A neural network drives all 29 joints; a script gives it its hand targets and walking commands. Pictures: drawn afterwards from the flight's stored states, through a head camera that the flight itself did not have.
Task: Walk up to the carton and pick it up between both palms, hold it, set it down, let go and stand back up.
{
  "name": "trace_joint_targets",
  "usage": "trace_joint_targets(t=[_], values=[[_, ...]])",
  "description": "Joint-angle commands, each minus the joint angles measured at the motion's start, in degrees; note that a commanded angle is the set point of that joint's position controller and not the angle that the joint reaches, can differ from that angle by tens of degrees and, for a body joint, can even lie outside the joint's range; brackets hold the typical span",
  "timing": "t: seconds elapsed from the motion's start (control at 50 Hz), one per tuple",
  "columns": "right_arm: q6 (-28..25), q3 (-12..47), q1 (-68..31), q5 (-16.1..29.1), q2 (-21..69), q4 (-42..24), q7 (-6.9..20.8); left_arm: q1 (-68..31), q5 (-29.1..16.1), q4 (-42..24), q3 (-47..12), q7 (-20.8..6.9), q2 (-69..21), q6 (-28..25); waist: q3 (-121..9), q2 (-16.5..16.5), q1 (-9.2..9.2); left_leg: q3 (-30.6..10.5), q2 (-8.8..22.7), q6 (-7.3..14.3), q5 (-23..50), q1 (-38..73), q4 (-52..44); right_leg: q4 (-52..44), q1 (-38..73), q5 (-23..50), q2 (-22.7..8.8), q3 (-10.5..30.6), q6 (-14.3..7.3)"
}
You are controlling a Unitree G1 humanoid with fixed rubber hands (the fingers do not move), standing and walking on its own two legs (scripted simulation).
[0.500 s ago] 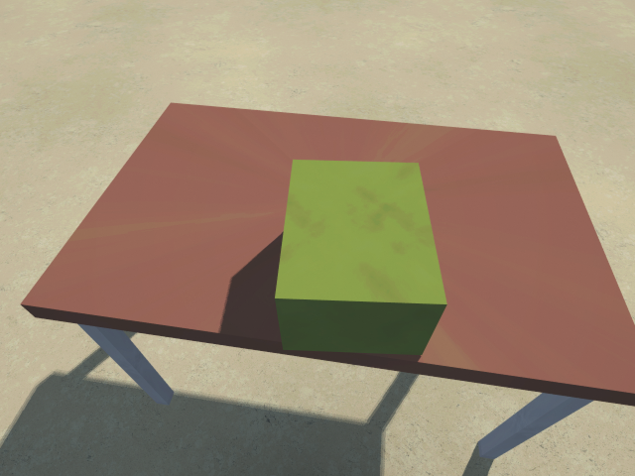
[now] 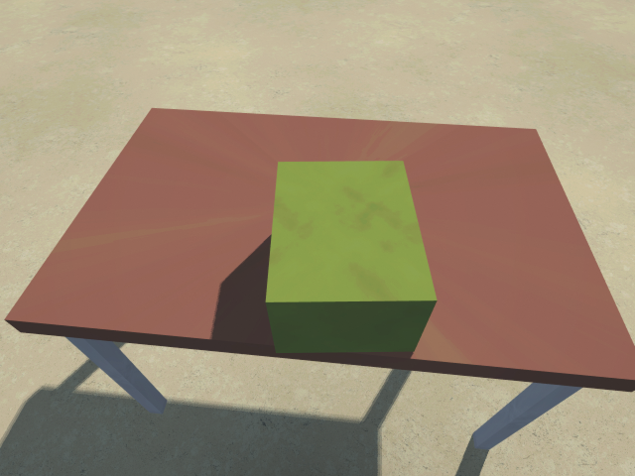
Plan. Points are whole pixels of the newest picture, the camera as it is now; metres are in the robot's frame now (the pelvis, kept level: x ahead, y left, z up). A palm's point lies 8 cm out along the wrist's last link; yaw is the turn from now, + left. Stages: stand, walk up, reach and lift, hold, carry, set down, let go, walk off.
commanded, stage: walk up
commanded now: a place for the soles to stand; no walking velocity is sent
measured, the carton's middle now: (342, 252) +0.48 -0.01 -0.05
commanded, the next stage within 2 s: reach and lift in 0.34 s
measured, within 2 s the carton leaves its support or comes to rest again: neither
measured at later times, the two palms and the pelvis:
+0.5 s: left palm out of the picture +0.12 +0.26 -0.15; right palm out of the picture +0.11 -0.26 -0.14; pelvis -0.02 +0.00 -0.02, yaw -1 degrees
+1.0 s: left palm (167, 462) +0.16 +0.22 -0.09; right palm out of the picture +0.15 -0.26 -0.09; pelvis +0.00 -0.02 +0.00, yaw -2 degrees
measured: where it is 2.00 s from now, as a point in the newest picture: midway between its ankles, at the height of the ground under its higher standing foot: outside the picture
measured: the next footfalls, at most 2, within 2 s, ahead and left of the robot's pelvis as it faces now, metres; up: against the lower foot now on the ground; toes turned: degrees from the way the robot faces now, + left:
none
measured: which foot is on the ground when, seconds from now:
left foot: down 0.00-1.00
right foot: down 0.00-1.00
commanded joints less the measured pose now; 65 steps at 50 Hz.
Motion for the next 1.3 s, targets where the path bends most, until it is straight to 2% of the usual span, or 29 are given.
trace_joint_targets(t=[0.0,0.06,0.16,0.2,0.26,0.3,0.32,0.34,0.36,0.38,0.4,0.42,0.46,0.5,0.52,0.54,0.56,0.62,0.64,0.7,0.76,0.84,0.86,0.96,1.0,1.1,1.14,1.18,1.28], values=[[-0.63,-2.63,-2.24,-0.20,-11.10,-3.44,-0.88,7.16,0.68,-1.34,1.89,0.68,7.15,-1.03,-3.67,5.81,1.78,-16.44,12.05,6.38,-4.39,7.50,-12.47,-1.22,-5.73,1.57,-2.14,2.15,-1.35],[-0.27,-2.48,-2.36,-0.32,-9.51,-3.55,-0.45,5.59,0.62,-1.69,1.75,0.84,6.77,-1.36,-7.32,7.08,0.89,-12.15,9.92,5.27,-2.18,8.89,-9.44,-3.83,-4.76,4.85,-3.16,3.54,-1.57],[0.43,-3.11,-1.68,-0.37,-9.50,-3.43,-0.13,3.09,0.19,-2.65,2.07,0.91,8.76,-1.42,-5.04,1.31,-0.70,-8.05,6.66,3.81,-5.04,8.97,-5.17,-7.79,-8.06,7.22,-5.43,7.69,-3.02],[0.40,-2.41,-1.87,-0.49,-8.04,-3.80,-0.15,1.87,-0.12,-3.24,2.17,0.67,8.97,-1.55,-4.58,-5.18,-1.15,-3.75,3.04,2.43,-2.54,11.00,-0.18,-11.80,-11.59,9.32,-8.23,11.86,-4.29],[-0.12,-2.08,-1.38,-0.28,-6.96,-3.71,-0.19,-0.38,-0.24,-4.03,2.44,0.70,9.56,-1.28,-2.09,-6.04,-1.60,-2.53,1.22,1.50,-2.75,11.13,0.72,-13.53,-14.22,6.91,-8.76,12.54,-5.44],[-0.42,-1.75,-0.59,-0.20,-7.28,-3.88,-0.22,-0.65,-0.09,-3.96,2.50,0.77,9.68,-0.98,-0.73,-5.63,-1.59,-3.31,2.31,1.82,-1.15,11.41,-0.27,-12.43,-14.68,6.97,-8.50,11.98,-5.39],[-0.56,-1.81,0.04,-0.22,-7.61,-3.39,-0.25,-0.47,-0.20,-4.17,2.39,0.65,9.16,-0.84,-0.40,-3.91,-1.62,-4.55,3.35,2.18,-0.13,12.64,-1.51,-11.43,-16.26,5.15,-7.38,11.22,-4.55],[-5.87,-6.91,-31.71,-3.17,-5.88,-9.87,1.77,-38.39,-1.55,-17.14,2.00,0.90,13.74,7.48,-5.33,-2.29,-4.62,-1.48,2.20,-0.68,-13.66,5.78,6.08,-1.20,-30.20,-9.99,-5.67,-4.60,-2.24],[-6.37,-7.73,-26.64,-5.22,-7.00,-7.82,3.22,-36.06,-1.93,-18.45,1.35,2.61,11.77,12.65,-2.68,-2.02,-3.50,0.33,1.26,-1.55,-20.18,7.22,7.45,0.24,-36.11,-17.30,-6.10,-6.48,-3.02],[-6.36,-7.62,-24.64,-5.32,-7.53,-7.38,4.00,-35.16,-1.24,-19.80,1.20,3.08,11.02,16.31,-2.92,-1.57,-2.85,0.66,1.29,-2.58,-19.99,12.10,9.03,-0.47,-40.52,-19.34,-7.18,-6.26,-3.94],[-5.49,-6.86,-21.94,-4.81,-7.43,-7.36,4.38,-30.81,-1.47,-20.98,0.23,2.91,9.28,19.66,-4.15,-1.80,-3.22,-0.35,2.17,-3.09,-17.51,15.07,9.37,0.45,-39.97,-13.37,-6.77,-7.27,-4.35],[-4.60,-6.96,-19.86,-3.15,-6.80,-8.06,4.74,-28.06,-0.35,-24.31,0.51,2.62,8.20,22.69,-8.79,1.77,-1.67,-1.09,2.84,-3.93,-14.53,15.29,9.19,2.22,-36.75,-5.53,-5.48,-8.34,-4.40],[-2.97,-7.64,-13.87,0.21,-9.13,-7.93,4.90,-21.56,1.59,-26.49,1.40,1.70,6.29,26.48,-12.82,5.36,-1.35,-1.54,3.17,-5.91,-9.21,18.85,8.60,3.02,-29.34,1.22,-3.82,-9.38,-4.69],[-1.73,-6.70,-8.42,1.89,-12.00,-9.00,4.88,-14.80,3.29,-28.65,2.22,0.98,4.86,28.88,-16.46,5.10,-1.86,-2.45,3.63,-6.11,-4.41,26.24,6.96,2.20,-26.73,3.26,-2.18,-10.37,-4.66],[-1.57,-6.50,-7.41,2.66,-12.91,-10.02,4.49,-11.68,4.31,-30.33,3.05,0.62,4.92,29.61,-17.60,3.42,-2.26,-2.02,3.28,-6.13,1.42,29.84,7.54,0.93,-26.60,6.57,-1.50,-10.43,-4.28],[-1.75,-6.84,-4.81,3.44,-14.50,-10.58,4.38,-7.90,5.12,-31.35,3.06,0.52,3.60,29.97,-18.23,4.39,-2.58,-2.61,3.09,-6.78,6.46,32.99,6.58,-0.07,-24.13,9.95,-0.29,-11.01,-3.97],[-2.62,-6.48,-4.36,4.06,-15.85,-13.03,4.29,-5.15,5.65,-33.12,3.80,0.42,3.00,29.80,-18.77,4.30,-2.15,-2.76,2.90,-6.83,11.30,33.03,6.18,-0.86,-21.09,13.61,0.69,-11.41,-3.62],[-5.10,-7.05,-6.09,3.45,-15.92,-16.66,5.02,-4.61,5.30,-35.54,4.58,1.16,1.99,27.10,-15.77,4.49,-1.64,-2.26,1.73,-6.79,12.56,31.28,3.01,-4.37,-17.70,13.88,1.89,-11.41,-2.67],[-5.62,-6.35,-6.85,2.81,-14.71,-16.36,5.07,-6.15,4.99,-34.22,4.16,1.39,1.99,25.66,-13.27,2.96,-1.21,-1.92,1.36,-6.47,12.96,30.60,2.34,-5.20,-18.34,13.32,2.20,-12.02,-2.40],[-6.96,-5.63,-8.39,0.76,-10.62,-19.17,5.03,-10.39,4.13,-30.76,3.77,1.21,2.52,21.90,-7.50,-1.32,-0.35,-0.82,0.41,-4.92,5.74,27.71,0.65,-9.31,-21.31,8.99,0.28,-9.65,-1.60],[-7.40,-5.62,-9.74,0.57,-6.56,-20.66,5.42,-15.96,3.73,-29.00,3.90,1.62,3.92,18.13,-2.60,0.18,1.17,0.94,0.10,-3.75,-1.42,22.99,-2.13,-11.50,-21.94,3.90,-0.88,-7.72,-1.04],[-7.50,-5.48,-8.09,0.73,-3.89,-22.41,5.10,-19.64,2.47,-31.83,3.42,2.12,5.30,14.24,-5.35,2.74,0.59,0.87,0.35,-2.74,-3.44,24.80,-1.99,-12.28,-23.03,1.23,-2.53,-5.78,-1.54],[-7.50,-4.88,-7.37,1.38,-2.45,-22.31,4.80,-19.27,1.73,-31.78,3.26,2.07,5.76,13.37,-4.91,1.51,0.61,1.03,0.34,-2.38,-3.96,25.77,-1.82,-13.11,-23.60,1.55,-3.28,-5.06,-1.31],[-10.01,-5.20,-2.70,0.90,-3.08,-20.50,2.78,-14.59,0.51,-28.77,3.66,0.81,5.81,9.39,-8.39,2.41,-0.94,1.20,-0.16,-2.81,2.87,28.96,-2.39,-13.92,-19.37,9.49,-3.07,-5.21,-0.42],[-11.14,-4.57,-2.60,0.84,-2.52,-20.70,1.60,-12.67,-0.96,-27.45,2.57,-0.03,5.81,7.50,-7.68,-1.09,-1.44,0.28,-0.52,-2.65,4.94,31.12,-2.98,-14.98,-17.81,11.22,-3.05,-5.39,0.18],[-15.49,-4.99,-2.53,0.69,-2.28,-21.07,-0.67,-10.91,-1.54,-26.85,4.14,-1.35,7.01,2.58,-9.42,-2.50,-1.44,-0.21,-1.25,-2.66,12.75,31.16,-4.18,-16.04,-13.48,19.39,-2.68,-5.23,1.27],[-16.15,-3.38,-2.67,1.67,-1.29,-20.85,-0.24,-9.72,-1.82,-24.60,4.54,-1.41,7.33,0.69,-8.44,-1.37,-0.09,-0.07,-1.44,-2.71,13.10,30.83,-4.90,-16.48,-12.28,18.52,-2.53,-5.30,1.42],[-16.49,-2.82,-3.01,2.29,-1.05,-21.15,-0.40,-9.80,-2.07,-24.01,4.21,-1.80,7.49,-0.79,-6.94,-2.51,-0.37,-0.59,-1.02,-2.42,12.70,31.99,-5.71,-17.45,-12.91,17.08,-2.42,-5.25,1.24],[-17.49,-2.87,-4.47,2.35,-1.30,-23.35,0.52,-10.79,-3.23,-23.25,3.54,-1.36,6.23,-3.67,-6.10,-1.21,0.75,-0.01,-0.83,-2.93,11.08,30.40,-6.95,-18.80,-14.09,10.49,-2.13,-4.87,0.42]])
